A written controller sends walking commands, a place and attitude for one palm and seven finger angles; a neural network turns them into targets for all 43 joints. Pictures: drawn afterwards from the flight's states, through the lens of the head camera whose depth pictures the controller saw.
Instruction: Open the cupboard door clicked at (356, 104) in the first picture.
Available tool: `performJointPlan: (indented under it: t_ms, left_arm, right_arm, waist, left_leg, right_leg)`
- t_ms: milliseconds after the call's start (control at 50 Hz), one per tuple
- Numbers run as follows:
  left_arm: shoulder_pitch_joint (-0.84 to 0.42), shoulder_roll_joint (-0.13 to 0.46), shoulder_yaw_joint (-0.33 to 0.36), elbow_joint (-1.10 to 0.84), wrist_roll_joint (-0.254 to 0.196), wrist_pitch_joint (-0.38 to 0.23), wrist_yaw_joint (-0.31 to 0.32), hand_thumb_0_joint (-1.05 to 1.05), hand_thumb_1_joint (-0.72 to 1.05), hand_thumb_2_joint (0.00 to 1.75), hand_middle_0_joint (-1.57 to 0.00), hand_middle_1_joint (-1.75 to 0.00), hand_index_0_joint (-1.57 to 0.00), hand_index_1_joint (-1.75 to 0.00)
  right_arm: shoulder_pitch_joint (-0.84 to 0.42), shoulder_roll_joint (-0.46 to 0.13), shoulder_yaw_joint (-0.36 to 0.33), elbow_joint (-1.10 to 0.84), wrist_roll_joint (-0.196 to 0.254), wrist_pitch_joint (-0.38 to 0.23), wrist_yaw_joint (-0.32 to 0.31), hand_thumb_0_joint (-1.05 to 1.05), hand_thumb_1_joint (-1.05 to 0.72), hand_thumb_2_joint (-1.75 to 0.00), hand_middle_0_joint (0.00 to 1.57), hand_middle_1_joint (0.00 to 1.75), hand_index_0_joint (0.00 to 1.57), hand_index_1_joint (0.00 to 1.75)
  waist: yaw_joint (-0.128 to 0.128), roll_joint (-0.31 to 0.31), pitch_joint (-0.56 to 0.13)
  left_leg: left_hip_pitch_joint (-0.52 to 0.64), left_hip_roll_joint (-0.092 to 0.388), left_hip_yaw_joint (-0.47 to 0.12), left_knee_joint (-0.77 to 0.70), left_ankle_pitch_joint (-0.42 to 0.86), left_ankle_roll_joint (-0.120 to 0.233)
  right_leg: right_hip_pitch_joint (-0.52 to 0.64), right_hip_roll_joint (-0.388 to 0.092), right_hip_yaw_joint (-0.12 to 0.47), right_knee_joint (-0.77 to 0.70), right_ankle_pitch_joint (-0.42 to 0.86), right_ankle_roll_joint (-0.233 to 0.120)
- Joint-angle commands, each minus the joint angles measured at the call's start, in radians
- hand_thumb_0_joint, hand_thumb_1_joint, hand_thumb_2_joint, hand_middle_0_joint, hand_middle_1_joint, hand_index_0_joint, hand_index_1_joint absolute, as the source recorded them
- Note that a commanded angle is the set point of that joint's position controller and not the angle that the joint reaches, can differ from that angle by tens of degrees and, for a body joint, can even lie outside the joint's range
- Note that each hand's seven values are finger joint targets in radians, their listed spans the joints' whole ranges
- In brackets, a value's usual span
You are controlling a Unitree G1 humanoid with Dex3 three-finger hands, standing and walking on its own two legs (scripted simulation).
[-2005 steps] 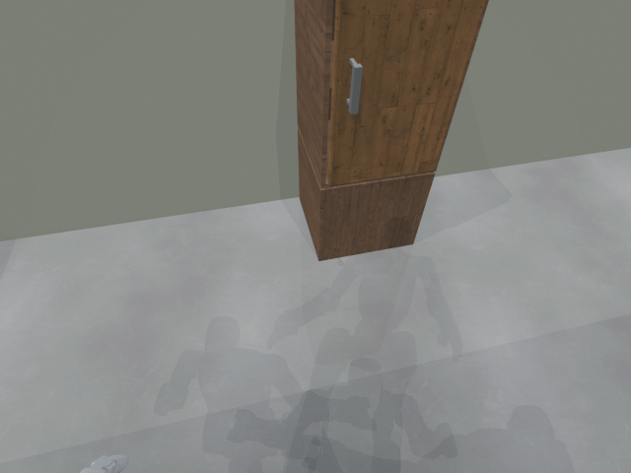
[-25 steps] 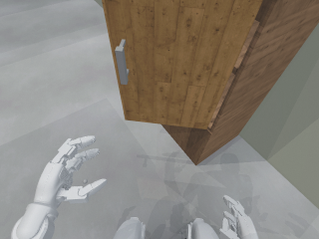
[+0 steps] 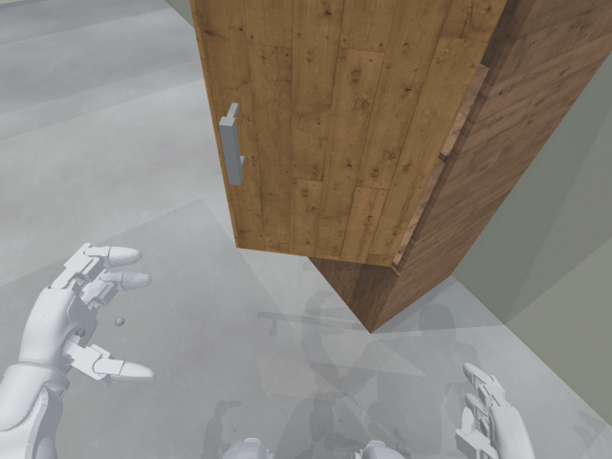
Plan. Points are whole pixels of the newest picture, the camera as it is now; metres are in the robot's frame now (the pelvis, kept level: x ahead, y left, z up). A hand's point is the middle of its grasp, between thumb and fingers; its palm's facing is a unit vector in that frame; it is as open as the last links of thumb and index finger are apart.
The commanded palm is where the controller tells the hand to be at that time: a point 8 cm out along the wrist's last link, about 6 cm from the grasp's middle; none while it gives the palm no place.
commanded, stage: raise the hand with hooked fingers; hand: left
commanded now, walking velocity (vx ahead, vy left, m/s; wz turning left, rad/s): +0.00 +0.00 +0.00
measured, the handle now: (234, 145) +0.56 +0.16 +0.06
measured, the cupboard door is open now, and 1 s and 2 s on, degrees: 48 48 48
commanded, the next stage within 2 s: move the hooked fingers beside the handle in 0.84 s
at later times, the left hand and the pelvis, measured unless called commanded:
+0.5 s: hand (112, 273) +0.30 +0.25 +0.09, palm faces -0.04 -1.00 -0.03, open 14.0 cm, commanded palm +0.27 +0.30 +0.09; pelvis +0.00 -0.02 +0.01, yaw -1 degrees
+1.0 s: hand (102, 281) +0.29 +0.26 +0.09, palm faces -0.03 -1.00 -0.02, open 14.0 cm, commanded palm +0.27 +0.30 +0.08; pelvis +0.00 -0.01 +0.01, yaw -1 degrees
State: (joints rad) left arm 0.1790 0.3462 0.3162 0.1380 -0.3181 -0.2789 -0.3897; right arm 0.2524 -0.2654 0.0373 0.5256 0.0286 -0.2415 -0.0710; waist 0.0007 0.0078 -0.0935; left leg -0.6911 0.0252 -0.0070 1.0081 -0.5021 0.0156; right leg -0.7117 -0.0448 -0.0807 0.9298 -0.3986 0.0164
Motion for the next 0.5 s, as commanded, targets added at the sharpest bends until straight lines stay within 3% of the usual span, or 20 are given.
performJointPlan:
  t_ms: [0,40,180,220,260,300,380,480]
  left_arm:
    - [-0.205,0.215,0.124,-0.139,-0.041,-0.046,-0.052,0.00,-0.50,0.30,-0.30,-1.20,-0.30,-1.20]
    - [-0.229,0.230,0.138,-0.114,-0.048,-0.044,-0.073,0.00,-0.50,0.30,-0.30,-1.20,-0.30,-1.20]
    - [-0.331,0.305,0.200,-0.002,-0.068,-0.035,-0.129,0.00,-0.50,0.30,-0.30,-1.20,-0.30,-1.20]
    - [-0.347,0.321,0.219,0.032,-0.075,-0.029,-0.143,0.00,-0.50,0.30,-0.30,-1.20,-0.30,-1.20]
    - [-0.368,0.323,0.222,0.063,-0.080,-0.028,-0.156,0.00,-0.50,0.30,-0.30,-1.20,-0.30,-1.20]
    - [-0.419,0.362,0.242,0.077,-0.080,-0.028,-0.169,0.00,-0.50,0.30,-0.30,-1.20,-0.30,-1.20]
    - [-0.383,0.322,0.216,0.119,-0.087,-0.034,-0.186,0.00,-0.50,0.30,-0.30,-1.20,-0.30,-1.20]
    - [-0.392,0.355,0.244,0.111,-0.083,-0.042,-0.175,0.00,-0.50,0.30,-0.30,-1.20,-0.30,-1.20]
  right_arm:
    - [-0.003,-0.153,-0.060,-0.119,0.009,-0.040,-0.014,0.00,-0.90,-0.90,0.20,0.30,0.20,0.30]
    - [-0.004,-0.153,-0.059,-0.114,0.010,-0.042,-0.017,0.00,-0.90,-0.90,0.20,0.30,0.20,0.30]
    - [0.003,-0.162,-0.055,-0.100,0.007,-0.036,-0.020,0.00,-0.90,-0.90,0.20,0.30,0.20,0.30]
    - [0.009,-0.161,-0.056,-0.098,0.010,-0.031,-0.022,0.00,-0.90,-0.90,0.20,0.30,0.20,0.30]
    - [0.011,-0.162,-0.057,-0.094,0.013,-0.028,-0.024,0.00,-0.90,-0.90,0.20,0.30,0.20,0.30]
    - [0.015,-0.165,-0.055,-0.096,0.010,-0.023,-0.024,0.00,-0.90,-0.90,0.20,0.30,0.20,0.30]
    - [0.024,-0.165,-0.060,-0.105,0.011,-0.023,-0.019,0.00,-0.90,-0.90,0.20,0.30,0.20,0.30]
    - [0.025,-0.170,-0.064,-0.114,0.008,-0.015,-0.011,0.00,-0.90,-0.90,0.20,0.30,0.20,0.30]
  waist:
    - [-0.014,0.077,-0.220]
    - [-0.009,0.095,-0.236]
    - [-0.006,0.072,-0.223]
    - [-0.008,0.041,-0.248]
    - [-0.009,0.039,-0.236]
    - [-0.006,0.062,-0.248]
    - [-0.002,0.037,-0.229]
    - [0.007,0.049,-0.222]
  left_leg:
    - [0.114,-0.027,-0.027,-0.191,0.324,-0.012]
    - [0.124,-0.029,-0.025,-0.193,0.342,-0.012]
    - [0.118,-0.031,-0.015,-0.197,0.348,-0.006]
    - [0.117,-0.032,-0.009,-0.204,0.341,-0.003]
    - [0.113,-0.032,-0.004,-0.209,0.336,-0.002]
    - [0.114,-0.032,0.002,-0.210,0.339,0.000]
    - [0.118,-0.033,0.002,-0.221,0.345,0.002]
    - [0.104,-0.034,0.009,-0.230,0.324,0.001]
  right_leg:
    - [0.181,0.061,0.006,-0.110,0.198,-0.042]
    - [0.201,0.057,0.012,-0.117,0.217,-0.043]
    - [0.234,0.059,0.028,-0.138,0.242,-0.046]
    - [0.261,0.054,0.038,-0.154,0.244,-0.039]
    - [0.265,0.051,0.044,-0.166,0.243,-0.037]
    - [0.285,0.051,0.057,-0.170,0.248,-0.040]
    - [0.284,0.052,0.056,-0.179,0.252,-0.042]
    - [0.285,0.049,0.063,-0.184,0.226,-0.043]
